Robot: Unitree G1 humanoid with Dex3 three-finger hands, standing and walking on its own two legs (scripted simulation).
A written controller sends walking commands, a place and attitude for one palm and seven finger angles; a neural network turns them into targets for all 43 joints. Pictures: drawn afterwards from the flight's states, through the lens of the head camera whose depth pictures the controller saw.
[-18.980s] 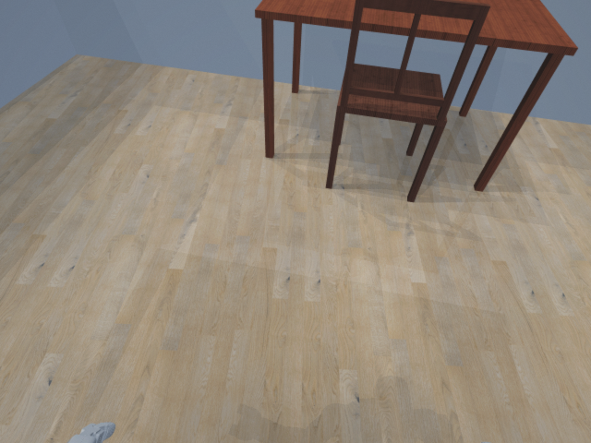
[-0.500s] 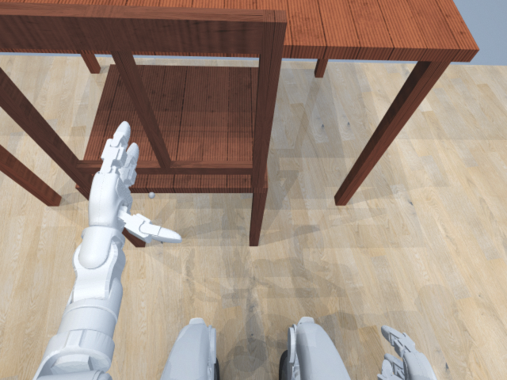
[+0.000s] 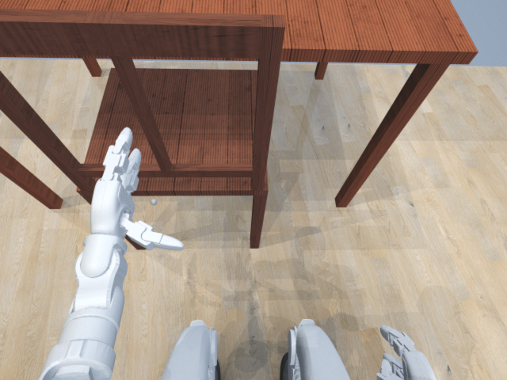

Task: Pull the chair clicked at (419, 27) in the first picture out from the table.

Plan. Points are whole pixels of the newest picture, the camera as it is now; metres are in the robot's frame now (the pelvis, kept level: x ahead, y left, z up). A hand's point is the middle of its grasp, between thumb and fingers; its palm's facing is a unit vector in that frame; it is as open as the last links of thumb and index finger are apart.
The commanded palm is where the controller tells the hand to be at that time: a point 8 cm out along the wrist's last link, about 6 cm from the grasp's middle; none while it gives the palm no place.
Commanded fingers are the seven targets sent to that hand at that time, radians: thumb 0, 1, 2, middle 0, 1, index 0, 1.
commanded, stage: aim the fingers beside a spindle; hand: left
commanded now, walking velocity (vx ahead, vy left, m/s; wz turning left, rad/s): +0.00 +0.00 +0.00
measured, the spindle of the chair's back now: (148, 122) +0.52 +0.19 +0.03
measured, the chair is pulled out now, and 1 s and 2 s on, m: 0.00 0.00 0.00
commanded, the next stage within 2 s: push the fingers through the gap in 0.04 s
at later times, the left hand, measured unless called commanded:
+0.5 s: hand (154, 186) +0.40 +0.16 +0.03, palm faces +0.00 -1.00 -0.04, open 16.9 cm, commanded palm +0.38 +0.21 +0.02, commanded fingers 0.00 -0.50 0.30 -0.06 -0.08 -0.06 -0.08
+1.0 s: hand (156, 161) +0.45 +0.16 +0.03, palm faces +0.02 -1.00 -0.04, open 16.9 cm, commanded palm +0.42 +0.21 +0.02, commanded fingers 0.00 -0.50 0.30 -0.06 -0.08 -0.06 -0.08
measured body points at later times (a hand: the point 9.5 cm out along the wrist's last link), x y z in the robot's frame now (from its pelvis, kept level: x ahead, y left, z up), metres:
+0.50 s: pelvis -0.01 +0.00 +0.00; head +0.12 +0.01 +0.43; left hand +0.39 +0.21 +0.03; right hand +0.12 -0.26 -0.12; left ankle +0.02 +0.12 -0.62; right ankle +0.03 -0.13 -0.62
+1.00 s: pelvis -0.01 +0.00 -0.01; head +0.13 +0.01 +0.42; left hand +0.44 +0.22 +0.03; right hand +0.06 -0.27 -0.13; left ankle +0.02 +0.12 -0.62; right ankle +0.03 -0.13 -0.62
